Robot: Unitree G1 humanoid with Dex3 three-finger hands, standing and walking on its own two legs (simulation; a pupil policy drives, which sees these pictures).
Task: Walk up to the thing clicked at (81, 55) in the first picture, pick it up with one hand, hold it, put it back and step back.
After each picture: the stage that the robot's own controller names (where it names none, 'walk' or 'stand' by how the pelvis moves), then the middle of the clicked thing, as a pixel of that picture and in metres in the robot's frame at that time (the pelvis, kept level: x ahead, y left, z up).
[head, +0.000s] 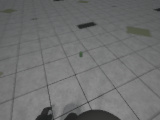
stand; (80, 54) +1.30 +0.24 -0.72
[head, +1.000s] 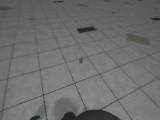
walk; (81, 60) +1.17 +0.14 -0.71
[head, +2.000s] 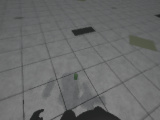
walk; (75, 76) +0.69 +0.16 -0.71
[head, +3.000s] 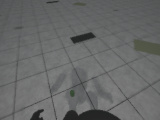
walk; (72, 93) +0.44 +0.21 -0.71
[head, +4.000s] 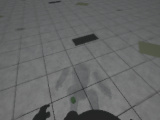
stand; (73, 100) +0.33 +0.20 -0.71
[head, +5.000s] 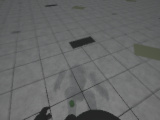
stand; (71, 103) +0.31 +0.20 -0.72
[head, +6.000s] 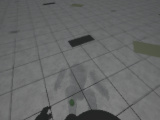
stand; (71, 102) +0.31 +0.21 -0.72
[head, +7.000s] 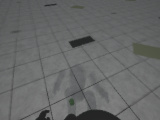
stand; (71, 102) +0.33 +0.21 -0.73
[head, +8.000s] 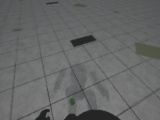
stand; (72, 101) +0.33 +0.20 -0.73
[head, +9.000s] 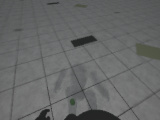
stand; (72, 102) +0.33 +0.19 -0.73
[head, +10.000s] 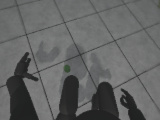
go down; (67, 68) +0.39 +0.22 -0.42
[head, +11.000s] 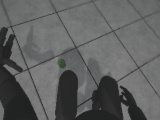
go down; (62, 63) +0.40 +0.25 -0.30
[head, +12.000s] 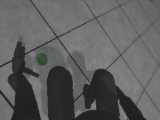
close in; (42, 59) +0.38 +0.28 -0.22
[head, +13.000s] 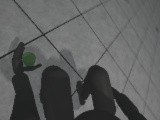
close; (29, 60) +0.38 +0.29 -0.22
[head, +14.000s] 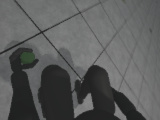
lift; (27, 58) +0.37 +0.29 -0.22
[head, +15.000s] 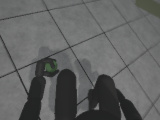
lift; (51, 67) +0.31 +0.28 -0.10
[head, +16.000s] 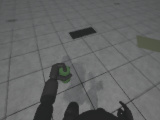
lift; (65, 74) +0.32 +0.18 +0.03
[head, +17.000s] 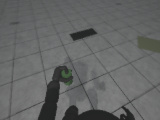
hold; (67, 77) +0.31 +0.17 -0.01
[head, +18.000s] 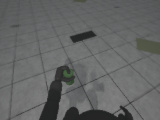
hold; (69, 77) +0.32 +0.16 +0.00
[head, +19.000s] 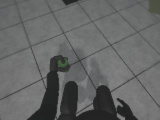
crouch; (64, 65) +0.38 +0.20 -0.08
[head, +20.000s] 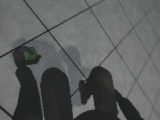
lower; (32, 57) +0.38 +0.28 -0.22
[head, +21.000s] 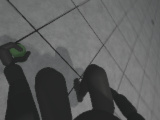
lower; (19, 54) +0.41 +0.31 -0.22
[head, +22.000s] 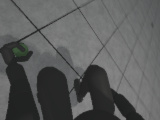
lower; (22, 53) +0.40 +0.31 -0.22
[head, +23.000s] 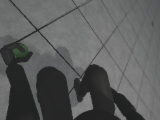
lower; (22, 54) +0.40 +0.31 -0.22
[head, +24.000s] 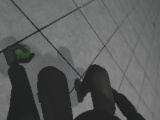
loosen; (24, 55) +0.39 +0.30 -0.22
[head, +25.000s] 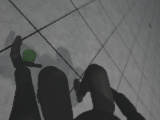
withdraw; (29, 57) +0.39 +0.27 -0.22
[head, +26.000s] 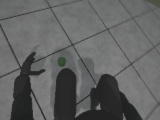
walk; (61, 62) +0.40 +0.24 -0.29
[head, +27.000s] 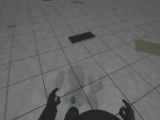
stand; (73, 100) +0.34 +0.16 -0.65
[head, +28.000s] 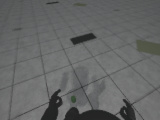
stand; (73, 99) +0.36 +0.19 -0.67
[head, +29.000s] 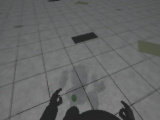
stand; (74, 98) +0.36 +0.18 -0.67
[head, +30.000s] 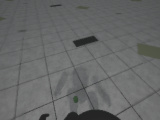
walk; (75, 99) +0.38 +0.17 -0.72
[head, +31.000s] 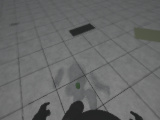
walk; (77, 85) +0.47 +0.19 -0.70
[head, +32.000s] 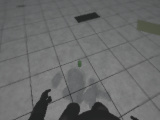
walk; (79, 64) +0.79 +0.17 -0.69
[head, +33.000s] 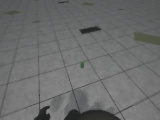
stand; (82, 65) +1.00 +0.20 -0.70
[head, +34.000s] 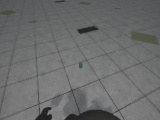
stand; (80, 65) +1.00 +0.19 -0.73
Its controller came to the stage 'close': yes
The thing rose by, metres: 0.70
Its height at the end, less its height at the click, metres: +0.00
